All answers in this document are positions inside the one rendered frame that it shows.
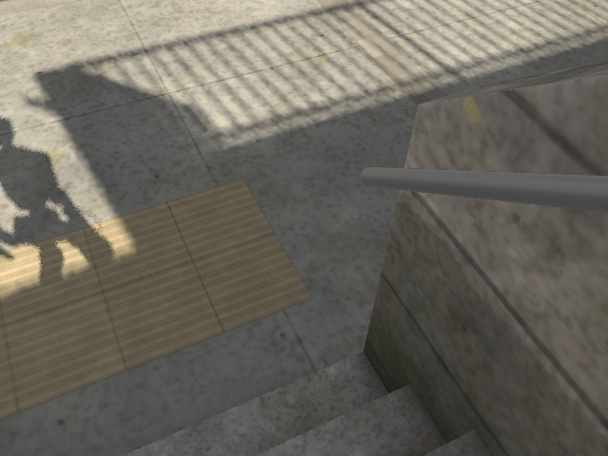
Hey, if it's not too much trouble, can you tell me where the stairs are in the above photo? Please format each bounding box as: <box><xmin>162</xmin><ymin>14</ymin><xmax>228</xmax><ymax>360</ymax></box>
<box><xmin>123</xmin><ymin>351</ymin><xmax>491</xmax><ymax>456</ymax></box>

